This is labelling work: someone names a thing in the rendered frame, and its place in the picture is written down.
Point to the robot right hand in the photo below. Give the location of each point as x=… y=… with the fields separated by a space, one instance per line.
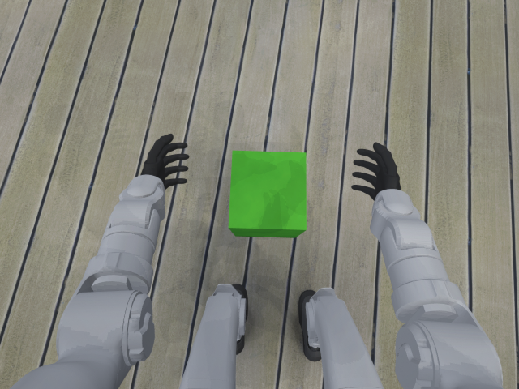
x=386 y=176

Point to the robot left hand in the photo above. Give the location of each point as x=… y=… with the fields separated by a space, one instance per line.
x=157 y=160

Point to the right robot forearm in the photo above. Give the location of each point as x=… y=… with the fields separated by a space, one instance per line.
x=421 y=287

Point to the carton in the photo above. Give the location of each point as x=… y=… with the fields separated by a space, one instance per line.
x=268 y=194

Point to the left robot upper arm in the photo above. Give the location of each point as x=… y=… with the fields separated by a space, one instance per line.
x=103 y=334

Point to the robot right thigh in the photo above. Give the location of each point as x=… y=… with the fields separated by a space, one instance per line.
x=345 y=360

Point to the left robot forearm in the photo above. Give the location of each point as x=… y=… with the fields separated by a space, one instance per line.
x=124 y=259

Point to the right robot upper arm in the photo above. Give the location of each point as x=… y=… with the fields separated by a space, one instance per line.
x=440 y=355

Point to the robot left foot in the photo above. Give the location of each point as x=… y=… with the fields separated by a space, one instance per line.
x=243 y=292

